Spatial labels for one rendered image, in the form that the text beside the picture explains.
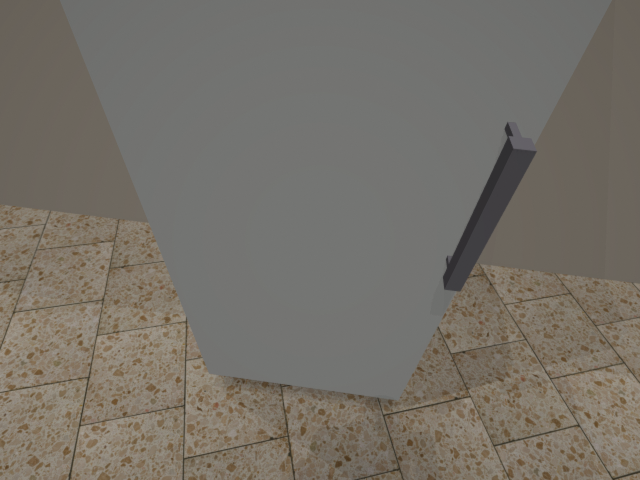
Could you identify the fridge door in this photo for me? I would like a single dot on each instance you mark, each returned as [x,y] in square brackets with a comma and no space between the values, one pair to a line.
[306,166]

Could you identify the handle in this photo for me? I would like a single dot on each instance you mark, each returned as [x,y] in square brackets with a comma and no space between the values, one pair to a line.
[513,162]

